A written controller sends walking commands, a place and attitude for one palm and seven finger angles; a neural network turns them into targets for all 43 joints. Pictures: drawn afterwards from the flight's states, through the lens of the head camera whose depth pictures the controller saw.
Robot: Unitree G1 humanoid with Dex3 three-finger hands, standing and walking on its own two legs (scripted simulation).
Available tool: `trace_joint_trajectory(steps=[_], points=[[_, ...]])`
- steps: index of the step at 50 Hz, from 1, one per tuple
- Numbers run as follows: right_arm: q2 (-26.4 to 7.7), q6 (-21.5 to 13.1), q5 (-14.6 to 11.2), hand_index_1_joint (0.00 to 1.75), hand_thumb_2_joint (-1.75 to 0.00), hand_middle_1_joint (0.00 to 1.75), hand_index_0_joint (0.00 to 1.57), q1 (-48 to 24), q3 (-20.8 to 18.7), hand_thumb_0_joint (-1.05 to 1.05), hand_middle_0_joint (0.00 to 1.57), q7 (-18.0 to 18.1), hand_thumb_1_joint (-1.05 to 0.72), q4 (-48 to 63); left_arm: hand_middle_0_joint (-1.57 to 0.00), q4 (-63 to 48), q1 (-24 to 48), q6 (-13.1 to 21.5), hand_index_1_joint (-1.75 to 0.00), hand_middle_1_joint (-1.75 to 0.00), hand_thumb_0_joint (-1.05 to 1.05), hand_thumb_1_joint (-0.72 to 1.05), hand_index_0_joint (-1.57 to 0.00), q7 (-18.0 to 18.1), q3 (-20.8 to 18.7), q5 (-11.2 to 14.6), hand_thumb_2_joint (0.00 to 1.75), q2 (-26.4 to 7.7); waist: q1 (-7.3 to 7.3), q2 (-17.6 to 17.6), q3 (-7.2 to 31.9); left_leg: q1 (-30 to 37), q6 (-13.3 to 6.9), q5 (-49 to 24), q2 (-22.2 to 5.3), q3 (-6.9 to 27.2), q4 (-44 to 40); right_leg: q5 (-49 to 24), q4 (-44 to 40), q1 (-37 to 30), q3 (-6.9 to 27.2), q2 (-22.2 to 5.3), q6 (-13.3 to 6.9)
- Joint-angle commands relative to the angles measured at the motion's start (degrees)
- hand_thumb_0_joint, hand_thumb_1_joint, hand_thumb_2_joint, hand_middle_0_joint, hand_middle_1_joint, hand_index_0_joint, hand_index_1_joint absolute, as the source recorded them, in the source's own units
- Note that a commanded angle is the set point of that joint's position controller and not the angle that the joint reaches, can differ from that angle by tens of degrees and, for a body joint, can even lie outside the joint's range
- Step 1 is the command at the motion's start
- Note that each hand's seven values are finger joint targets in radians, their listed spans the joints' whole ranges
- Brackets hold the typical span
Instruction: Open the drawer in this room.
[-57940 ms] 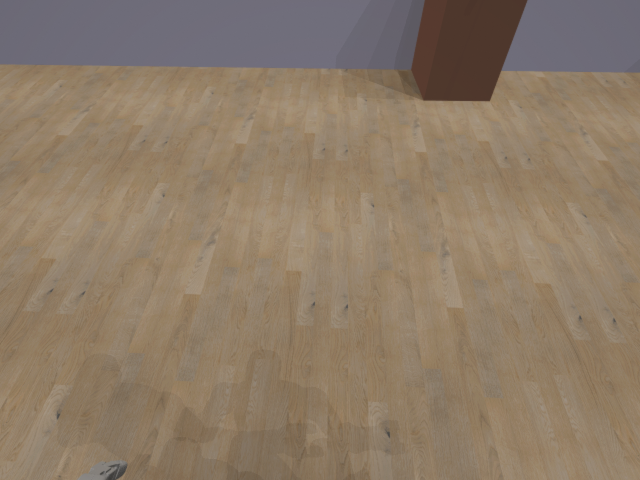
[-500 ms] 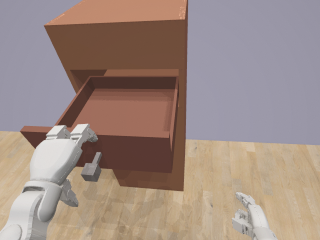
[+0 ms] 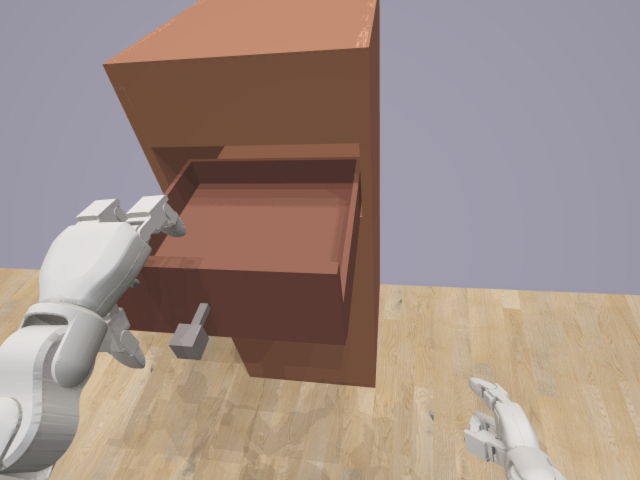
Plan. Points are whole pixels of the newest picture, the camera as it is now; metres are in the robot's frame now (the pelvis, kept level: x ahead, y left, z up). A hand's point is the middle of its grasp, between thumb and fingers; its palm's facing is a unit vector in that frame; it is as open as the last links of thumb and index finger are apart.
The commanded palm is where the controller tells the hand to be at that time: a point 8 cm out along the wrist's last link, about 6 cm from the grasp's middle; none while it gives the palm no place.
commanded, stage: lift the hand off the handle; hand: left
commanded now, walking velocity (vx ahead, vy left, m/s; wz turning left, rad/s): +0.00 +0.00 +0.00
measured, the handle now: (195, 329) +0.27 +0.23 +0.05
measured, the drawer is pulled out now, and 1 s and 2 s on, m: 0.30 0.30 0.30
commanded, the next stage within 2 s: draw the hand back to the body in 0.18 s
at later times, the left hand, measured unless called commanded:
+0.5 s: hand (119, 283) +0.23 +0.25 +0.20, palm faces +0.18 -0.06 -0.98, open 13.8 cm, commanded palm +0.19 +0.25 +0.26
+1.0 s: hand (113, 288) +0.21 +0.23 +0.22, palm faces +0.34 -0.69 -0.64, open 13.7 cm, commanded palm +0.16 +0.26 +0.25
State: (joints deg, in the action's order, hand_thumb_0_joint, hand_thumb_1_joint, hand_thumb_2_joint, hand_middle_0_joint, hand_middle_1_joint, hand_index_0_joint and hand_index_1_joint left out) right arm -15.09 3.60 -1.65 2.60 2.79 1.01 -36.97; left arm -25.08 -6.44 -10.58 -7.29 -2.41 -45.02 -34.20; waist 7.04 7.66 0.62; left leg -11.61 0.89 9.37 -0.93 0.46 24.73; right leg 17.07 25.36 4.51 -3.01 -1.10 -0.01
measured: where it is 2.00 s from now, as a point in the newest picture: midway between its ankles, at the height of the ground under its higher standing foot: outside the picture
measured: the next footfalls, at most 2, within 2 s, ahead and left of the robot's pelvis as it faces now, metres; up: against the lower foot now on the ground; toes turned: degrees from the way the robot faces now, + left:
none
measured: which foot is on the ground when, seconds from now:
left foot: down 0.00-1.00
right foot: down 0.00-1.00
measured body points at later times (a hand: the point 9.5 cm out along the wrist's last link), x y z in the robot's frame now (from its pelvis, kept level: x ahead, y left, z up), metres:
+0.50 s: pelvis +0.00 +0.00 +0.00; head -0.02 -0.05 +0.44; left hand +0.22 +0.25 +0.25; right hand +0.23 -0.19 -0.09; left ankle +0.05 +0.13 -0.74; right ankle -0.03 -0.11 -0.74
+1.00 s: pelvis +0.00 +0.01 +0.00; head -0.01 -0.02 +0.45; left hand +0.19 +0.26 +0.25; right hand +0.24 -0.17 -0.07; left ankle +0.05 +0.13 -0.74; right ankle -0.03 -0.11 -0.74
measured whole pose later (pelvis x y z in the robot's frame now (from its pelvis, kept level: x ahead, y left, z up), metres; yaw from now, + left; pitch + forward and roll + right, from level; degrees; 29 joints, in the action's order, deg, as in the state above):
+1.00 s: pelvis +0.00 +0.01 +0.00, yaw +0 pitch -4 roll -1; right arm -12.3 -4.2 -0.8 4.1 3.6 2.9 -34.6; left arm -32.6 -16.6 1.9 -0.8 -17.1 -5.8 -26.3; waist 5.8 5.8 -2.5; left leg -12.3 0.3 10.5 -1.0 0.6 26.8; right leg 16.7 24.9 4.0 -3.0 -0.9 0.5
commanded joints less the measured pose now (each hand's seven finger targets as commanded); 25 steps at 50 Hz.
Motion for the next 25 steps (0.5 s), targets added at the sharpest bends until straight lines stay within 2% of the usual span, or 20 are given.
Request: trace_joint_trajectory(steps=[1,2,3,4,6,8,9,11,13,14,15,16,17,18,19,20,22,23,24,25], points=[[-4.3,-3.4,-0.2,0.30,-0.90,0.30,0.20,-12.9,-1.3,0.00,0.20,0.3,-0.90,11.0,-0.30,-10.1,13.5,0.1,-1.20,-1.20,0.00,-0.50,-0.30,0.8,-10.2,0.6,0.30,-13.2,0.20,-4.3,8.5,6.6,-1.8,-8.9,2.9,-1.9,-1.8,-12.2,-4.9,3.7,0.4,1.8,0.6],[-4.2,-3.5,-0.2,0.30,-0.90,0.30,0.20,-13.2,-1.3,0.00,0.20,0.2,-0.90,11.4,-0.30,-12.0,14.6,0.3,-1.20,-1.20,0.00,-0.50,-0.30,0.5,-10.2,0.9,0.30,-13.5,0.20,-3.8,9.8,7.0,-1.8,-9.5,3.0,-1.8,-1.8,-13.0,-4.5,3.1,0.4,1.7,0.5],[-4.4,-4.0,-0.8,0.30,-0.90,0.30,0.20,-13.7,-1.2,0.00,0.20,0.3,-0.90,11.4,-0.30,-12.8,15.2,0.4,-1.20,-1.20,0.00,-0.50,-0.30,0.4,-13.0,2.6,0.30,-15.9,0.03,-2.3,9.3,6.7,-1.5,-8.5,2.6,-1.8,-1.3,-12.4,-4.4,3.2,0.7,1.8,0.3],[-3.8,-4.1,-0.4,0.30,-0.90,0.30,0.20,-13.5,-0.6,0.00,0.20,0.2,-0.90,11.3,-0.30,-10.3,16.4,0.2,-1.20,-1.20,0.00,-0.50,-0.30,-0.2,-10.5,1.5,0.30,-13.9,0.19,-4.0,9.4,5.9,-1.6,-8.6,3.2,-1.7,-1.4,-11.4,-4.2,3.6,0.4,1.8,0.4],[-4.5,-3.5,-0.6,0.30,-0.90,0.30,0.20,-12.5,-1.1,0.00,0.20,0.1,-0.90,11.2,-0.30,-6.8,12.7,-0.5,-1.20,-1.20,0.00,-0.50,-0.30,-0.9,-10.2,2.1,0.30,-12.7,-0.11,-5.9,6.0,4.7,-1.6,-6.9,2.8,-1.9,-2.1,-10.5,-5.0,5.1,0.1,1.8,0.8],[-5.0,-3.6,-1.2,0.30,-0.90,0.30,0.20,-12.9,-1.1,0.00,0.20,0.2,-0.90,11.3,-0.30,-7.4,13.8,-0.5,-1.20,-1.20,0.00,-0.50,-0.30,-1.3,-12.5,3.4,0.30,-15.0,-0.24,-4.6,6.4,4.4,-1.3,-5.9,2.4,-1.9,-1.6,-10.1,-4.7,4.8,0.5,1.8,0.5],[-4.4,-3.8,-0.8,0.30,-0.90,0.30,0.20,-13.1,-0.6,0.00,0.20,0.0,-0.90,11.7,-0.30,-7.3,16.2,-0.3,-1.20,-1.20,0.00,-0.50,-0.30,-1.7,-10.1,2.0,0.30,-13.4,-0.02,-5.0,8.3,4.5,-1.5,-6.4,3.0,-1.8,-1.5,-9.4,-4.3,4.5,0.4,1.8,0.5],[-4.9,-3.5,-0.7,0.30,-0.90,0.30,0.20,-12.4,-1.0,0.00,0.20,0.2,-0.90,11.7,-0.30,-6.8,14.7,-0.1,-1.20,-1.20,0.00,-0.50,-0.30,-1.8,-9.9,2.0,0.30,-13.1,-0.39,-6.3,7.1,4.6,-1.8,-6.0,2.9,-2.0,-1.6,-9.5,-4.7,5.4,0.2,1.8,0.8],[-5.1,-4.3,-0.7,0.30,-0.90,0.30,0.20,-12.6,-1.2,0.00,0.20,0.4,-0.90,11.8,-0.30,-10.6,16.0,1.4,-1.20,-1.20,0.00,-0.50,-0.30,-1.2,-14.1,3.1,0.30,-17.2,-0.13,-3.5,9.8,5.5,-1.6,-6.7,2.6,-1.7,-0.8,-10.8,-4.1,3.8,0.7,1.7,0.3],[-4.2,-4.7,-0.2,0.30,-0.90,0.30,0.20,-12.8,-0.7,0.00,0.20,0.1,-0.90,12.5,-0.30,-11.9,16.7,2.1,-1.20,-1.20,0.00,-0.50,-0.30,-1.3,-12.0,1.7,0.30,-15.3,0.52,-3.5,12.6,6.1,-1.8,-8.1,3.5,-1.7,-0.4,-11.0,-3.4,3.1,0.7,1.6,0.3],[-4.1,-4.4,-0.2,0.30,-0.90,0.30,0.20,-11.9,-1.3,0.00,0.20,0.3,-0.90,11.4,-0.30,-9.0,12.0,2.2,-1.20,-1.20,0.00,-0.50,-0.30,-1.0,-12.2,2.1,0.30,-14.0,-0.21,-5.3,9.5,5.6,-1.8,-7.8,2.9,-1.8,-0.6,-10.9,-3.9,4.5,0.0,1.9,0.6],[-4.4,-4.4,-0.2,0.30,-0.90,0.30,0.20,-11.8,-1.1,0.00,0.20,0.2,-0.90,12.1,-0.30,-10.7,12.2,2.5,-1.20,-1.20,0.00,-0.50,-0.30,-0.9,-11.6,2.3,0.30,-13.6,0.06,-4.6,9.3,5.4,-1.7,-7.7,3.0,-1.8,-0.9,-10.9,-4.0,4.7,-0.3,1.8,0.7],[-4.5,-4.5,-0.2,0.30,-0.90,0.30,0.20,-11.6,-1.4,0.00,0.20,0.2,-0.90,12.0,-0.30,-11.1,12.5,2.9,-1.20,-1.20,0.00,-0.50,-0.30,-0.4,-13.9,2.4,0.30,-15.7,0.27,-5.1,9.9,5.7,-1.7,-8.0,2.9,-1.9,-0.6,-11.3,-3.9,4.5,-0.1,1.8,0.6],[-4.8,-4.8,-0.4,0.30,-0.90,0.30,0.20,-11.8,-1.4,0.00,0.20,0.4,-0.90,11.7,-0.30,-11.8,11.5,3.1,-1.20,-1.20,0.00,-0.50,-0.30,0.1,-17.0,3.8,0.30,-18.2,0.41,-2.9,9.3,5.4,-1.5,-7.2,2.5,-1.7,-0.3,-11.0,-3.8,4.2,0.2,1.7,0.3],[-4.1,-4.9,-0.1,0.30,-0.90,0.30,0.20,-11.8,-0.7,0.00,0.20,0.0,-0.90,11.8,-0.30,-10.8,13.1,3.2,-1.20,-1.20,0.00,-0.50,-0.30,0.2,-14.5,2.3,0.30,-16.0,0.58,-3.1,10.2,4.8,-1.5,-7.8,3.2,-1.6,-0.3,-10.2,-3.5,4.3,0.1,1.7,0.2],[-3.9,-4.8,-0.1,0.30,-0.90,0.30,0.20,-11.1,-1.3,0.00,0.20,0.1,-0.90,11.3,-0.30,-8.8,9.4,2.9,-1.20,-1.20,0.00,-0.50,-0.30,0.6,-14.8,3.0,0.30,-14.8,0.20,-4.7,8.4,4.7,-1.5,-7.7,2.7,-1.6,-0.5,-10.6,-3.9,4.9,-0.4,1.8,0.5],[-4.5,-4.6,-0.2,0.30,-0.90,0.30,0.20,-11.4,-1.5,0.00,0.20,0.0,-0.90,11.9,-0.30,-11.2,10.1,2.9,-1.20,-1.20,0.00,-0.50,-0.30,1.1,-15.3,3.1,0.30,-15.6,0.46,-3.5,9.0,4.9,-1.5,-8.0,2.8,-1.7,-0.6,-10.9,-3.8,4.8,-0.3,1.7,0.5],[-4.8,-5.1,-0.6,0.30,-0.90,0.30,0.20,-11.7,-1.7,0.00,0.20,0.1,-0.90,11.7,-0.30,-13.2,10.0,3.2,-1.20,-1.20,0.00,-0.50,-0.30,1.5,-17.7,4.4,0.30,-17.7,0.34,-2.3,9.7,5.1,-1.3,-7.7,2.4,-1.6,-0.2,-11.2,-3.4,4.1,-0.1,1.7,0.2],[-4.0,-5.2,-0.3,0.30,-0.90,0.30,0.20,-11.9,-1.0,0.00,0.20,-0.2,-0.90,12.3,-0.30,-13.0,10.4,3.1,-1.20,-1.20,0.00,-0.50,-0.30,1.3,-14.4,3.3,0.30,-14.8,0.62,-1.9,10.5,5.1,-1.4,-8.2,3.1,-1.5,-0.2,-10.5,-3.1,4.4,-0.2,1.7,0.2],[-4.1,-4.9,-0.3,0.30,-0.90,0.30,0.20,-10.9,-1.5,0.00,0.20,-0.1,-0.90,11.3,-0.30,-10.2,6.7,2.7,-1.20,-1.20,0.00,-0.50,-0.30,1.4,-14.6,3.6,0.30,-14.2,-0.08,-3.9,8.5,4.7,-1.4,-7.5,2.6,-1.5,-0.7,-10.0,-3.6,5.3,-0.8,2.0,0.5]])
